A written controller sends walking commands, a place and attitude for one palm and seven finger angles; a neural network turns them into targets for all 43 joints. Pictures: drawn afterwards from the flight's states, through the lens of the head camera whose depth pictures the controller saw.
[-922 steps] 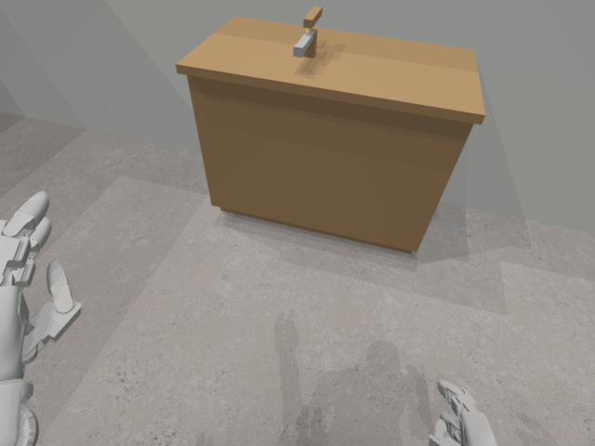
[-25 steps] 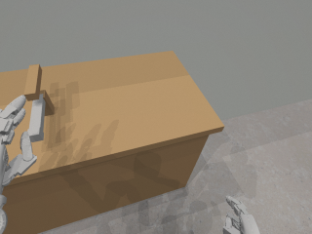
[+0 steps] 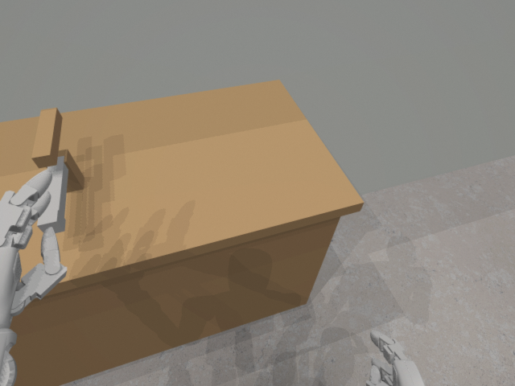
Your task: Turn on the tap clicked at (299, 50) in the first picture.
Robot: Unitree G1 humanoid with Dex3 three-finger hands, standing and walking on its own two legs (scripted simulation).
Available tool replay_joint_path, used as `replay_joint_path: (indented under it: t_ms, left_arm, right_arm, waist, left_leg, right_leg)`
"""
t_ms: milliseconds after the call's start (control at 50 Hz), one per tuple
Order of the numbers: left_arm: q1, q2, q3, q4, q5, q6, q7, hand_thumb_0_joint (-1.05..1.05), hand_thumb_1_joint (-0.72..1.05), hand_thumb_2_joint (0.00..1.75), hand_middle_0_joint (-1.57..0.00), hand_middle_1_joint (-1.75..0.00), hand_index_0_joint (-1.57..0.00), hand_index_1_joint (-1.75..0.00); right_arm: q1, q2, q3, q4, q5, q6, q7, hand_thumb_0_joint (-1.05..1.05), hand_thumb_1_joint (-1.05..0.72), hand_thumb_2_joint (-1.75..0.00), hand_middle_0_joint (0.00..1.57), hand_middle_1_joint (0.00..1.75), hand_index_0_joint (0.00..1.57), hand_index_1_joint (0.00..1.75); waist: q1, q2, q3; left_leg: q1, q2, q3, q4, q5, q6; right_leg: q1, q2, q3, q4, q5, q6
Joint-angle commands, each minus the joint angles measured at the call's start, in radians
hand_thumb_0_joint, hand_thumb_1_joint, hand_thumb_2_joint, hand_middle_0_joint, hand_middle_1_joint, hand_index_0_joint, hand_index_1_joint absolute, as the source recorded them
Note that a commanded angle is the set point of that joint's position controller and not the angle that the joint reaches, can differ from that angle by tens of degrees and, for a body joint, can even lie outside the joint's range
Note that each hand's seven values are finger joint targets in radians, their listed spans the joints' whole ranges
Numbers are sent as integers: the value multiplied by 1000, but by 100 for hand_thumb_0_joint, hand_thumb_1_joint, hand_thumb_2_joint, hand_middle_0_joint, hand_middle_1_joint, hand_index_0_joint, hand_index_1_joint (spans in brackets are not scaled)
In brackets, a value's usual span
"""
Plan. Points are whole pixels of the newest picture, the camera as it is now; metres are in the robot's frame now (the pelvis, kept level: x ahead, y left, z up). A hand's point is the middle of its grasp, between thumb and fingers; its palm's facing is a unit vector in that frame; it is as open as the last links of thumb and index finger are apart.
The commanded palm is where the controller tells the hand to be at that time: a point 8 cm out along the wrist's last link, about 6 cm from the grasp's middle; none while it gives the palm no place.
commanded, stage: come to a stop and stand still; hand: left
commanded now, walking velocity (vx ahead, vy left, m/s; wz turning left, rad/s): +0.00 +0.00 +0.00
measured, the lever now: (51, 222) +0.33 +0.36 +0.05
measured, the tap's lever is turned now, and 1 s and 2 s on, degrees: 0 0 0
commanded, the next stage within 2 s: look again from close up in 0.74 s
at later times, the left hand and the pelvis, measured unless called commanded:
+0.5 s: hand (47, 238) +0.24 +0.27 +0.16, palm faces +0.37 -0.85 -0.38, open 7.4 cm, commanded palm +0.18 +0.30 +0.18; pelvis +0.02 +0.02 +0.00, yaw +1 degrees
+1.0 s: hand (39, 238) +0.24 +0.27 +0.17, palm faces +0.38 -0.85 -0.36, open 7.4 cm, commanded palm +0.17 +0.31 +0.18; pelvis +0.02 +0.02 +0.00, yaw +1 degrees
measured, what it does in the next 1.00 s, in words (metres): stands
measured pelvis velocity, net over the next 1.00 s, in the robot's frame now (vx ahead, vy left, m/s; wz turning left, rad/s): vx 0.02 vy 0.02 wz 0.02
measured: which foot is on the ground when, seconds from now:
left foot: down 0.00-1.00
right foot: down 0.00-1.00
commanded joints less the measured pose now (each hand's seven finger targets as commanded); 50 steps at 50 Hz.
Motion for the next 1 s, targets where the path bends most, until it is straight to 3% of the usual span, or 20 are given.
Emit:
replay_joint_path:
  t_ms: [0, 40, 80, 120, 180, 240, 260, 340, 360, 440, 480, 540, 580, 640, 660, 720, 840, 860, 920, 980]
  left_arm:
    - [-271, 198, 148, -292, -9, -85, 50, 0, 90, 90, -20, -30, -20, -30]
    - [-289, 170, 112, -322, -3, -83, 53, 0, 90, 90, -20, -30, -20, -30]
    - [-261, 126, 73, -290, 0, -78, 58, 0, 90, 90, -20, -30, -20, -30]
    - [-206, 114, 71, -253, 3, -69, 64, 0, 90, 90, -20, -30, -20, -30]
    - [-139, 113, 85, -197, 0, -56, 66, 0, 90, 90, -20, -30, -20, -30]
    - [-107, 159, 142, -193, -3, -53, 65, 0, 90, 90, -20, -30, -20, -30]
    - [-109, 132, 120, -197, -7, -55, 60, 0, 90, 90, -20, -30, -20, -30]
    - [-141, 184, 153, -315, -11, -62, 59, 0, 90, 90, -20, -30, -20, -30]
    - [-143, 159, 130, -323, -14, -64, 58, 0, 90, 90, -20, -30, -20, -30]
    - [-136, 171, 130, -387, -11, -60, 61, 0, 90, 90, -20, -30, -20, -30]
    - [-126, 144, 111, -364, -13, -55, 62, 0, 90, 90, -20, -30, -20, -30]
    - [-107, 149, 129, -313, -12, -42, 64, 0, 90, 90, -20, -30, -20, -30]
    - [-126, 124, 99, -290, -14, -37, 60, 0, 90, 90, -20, -30, -20, -30]
    - [-135, 135, 110, -263, -12, -29, 62, 0, 90, 90, -20, -30, -20, -30]
    - [-139, 110, 83, -244, -13, -27, 60, 0, 90, 90, -20, -30, -20, -30]
    - [-167, 125, 87, -279, -8, -30, 63, 0, 90, 90, -20, -30, -20, -30]
    - [-168, 160, 114, -362, -3, -40, 74, 0, 90, 90, -20, -30, -20, -30]
    - [-154, 133, 96, -341, -6, -43, 73, 0, 90, 90, -20, -30, -20, -30]
    - [-125, 148, 118, -327, -7, -44, 76, 0, 90, 90, -20, -30, -20, -30]
    - [-100, 128, 108, -293, -12, -42, 74, 0, 90, 90, -20, -30, -20, -30]
  right_arm:
    - [-124, -126, -47, -164, -5, -90, -22, 0, -90, -90, 20, 30, 20, 30]
    - [-122, -124, -47, -153, -4, -108, -18, 0, -90, -90, 20, 30, 20, 30]
    - [-102, -135, -54, -140, -10, -116, -15, 0, -90, -90, 20, 30, 20, 30]
    - [-98, -140, -61, -133, -10, -113, -12, 0, -90, -90, 20, 30, 20, 30]
    - [-106, -145, -62, -137, -7, -91, -10, 0, -90, -90, 20, 30, 20, 30]
    - [-123, -144, -63, -143, -7, -72, -14, 0, -90, -90, 20, 30, 20, 30]
    - [-119, -139, -59, -153, -8, -65, -14, 0, -90, -90, 20, 30, 20, 30]
    - [-140, -136, -58, -171, -6, -63, -15, 0, -90, -90, 20, 30, 20, 30]
    - [-132, -136, -57, -173, -10, -63, -16, 0, -90, -90, 20, 30, 20, 30]
    - [-135, -134, -59, -173, -8, -71, -13, 0, -90, -90, 20, 30, 20, 30]
    - [-118, -137, -65, -167, -11, -66, -13, 0, -90, -90, 20, 30, 20, 30]
    - [-121, -137, -64, -159, -9, -58, -16, 0, -90, -90, 20, 30, 20, 30]
    - [-114, -142, -67, -158, -9, -49, -14, 0, -90, -90, 20, 30, 20, 30]
    - [-132, -135, -60, -159, -6, -42, -18, 0, -90, -90, 20, 30, 20, 30]
    - [-127, -136, -57, -159, -11, -37, -18, 0, -90, -90, 20, 30, 20, 30]
    - [-131, -139, -62, -166, -10, -38, -19, 0, -90, -90, 20, 30, 20, 30]
    - [-152, -136, -59, -174, -10, -47, -20, 0, -90, -90, 20, 30, 20, 30]
    - [-142, -135, -58, -171, -14, -44, -20, 0, -90, -90, 20, 30, 20, 30]
    - [-132, -137, -66, -172, -12, -45, -19, 0, -90, -90, 20, 30, 20, 30]
    - [-124, -141, -69, -167, -10, -41, -21, 0, -90, -90, 20, 30, 20, 30]
  waist:
    - [24, 182, -129]
    - [23, 149, -144]
    - [21, 70, -151]
    - [23, 12, -150]
    - [20, -12, -134]
    - [19, 5, -135]
    - [15, 4, -139]
    - [15, 74, -172]
    - [13, 85, -184]
    - [16, 126, -214]
    - [14, 102, -217]
    - [13, 77, -201]
    - [10, 77, -173]
    - [13, 62, -143]
    - [11, 43, -136]
    - [13, 59, -131]
    - [16, 127, -153]
    - [16, 121, -148]
    - [15, 77, -161]
    - [11, 76, -153]
  left_leg:
    - [-96, 79, -102, -128, -53, -8]
    - [-53, 67, -92, -101, 5, -15]
    - [-33, 61, -89, -86, 39, -23]
    - [-36, 60, -89, -87, 56, -25]
    - [-53, 70, -100, -105, 96, -33]
    - [-59, 77, -104, -116, 151, -37]
    - [-67, 80, -107, -118, 173, -39]
    - [-43, 78, -103, -103, 280, -46]
    - [-37, 81, -104, -101, 313, -50]
    - [20, 88, -105, -78, 450, -70]
    - [27, 98, -107, -77, 471, -79]
    - [22, 101, -109, -85, 448, -85]
    - [4, 108, -115, -103, 431, -95]
    - [-21, 108, -116, -128, 337, -90]
    - [-46, 108, -119, -138, 289, -86]
    - [-72, 106, -123, -151, 206, -75]
    - [-59, 94, -130, -158, 233, -86]
    - [-71, 95, -131, -160, 229, -85]
    - [-74, 98, -131, -143, 218, -75]
    - [-62, 97, -131, -144, 242, -86]
  right_leg:
    - [154, -70, 134, -86, -66, -14]
    - [153, -69, 135, -96, -7, -15]
    - [153, -72, 139, -118, 1, -15]
    - [159, -70, 136, -127, 6, -12]
    - [163, -61, 111, -113, 46, -9]
    - [178, -53, 92, -92, 116, -7]
    - [193, -55, 78, -82, 137, -6]
    - [225, -48, 63, -46, 245, -6]
    - [231, -47, 50, -36, 254, -6]
    - [223, -37, 38, -8, 309, -6]
    - [217, -33, 30, -7, 294, -5]
    - [210, -34, 34, -17, 288, -5]
    - [200, -33, 28, -16, 250, -4]
    - [195, -33, 31, -33, 210, 0]
    - [203, -35, 31, -41, 185, 1]
    - [227, -37, 43, -47, 166, -1]
    - [242, -28, 36, -33, 166, -5]
    - [243, -28, 31, -38, 152, -6]
    - [265, -39, 40, -47, 182, -7]
    - [245, -40, 42, -51, 184, -10]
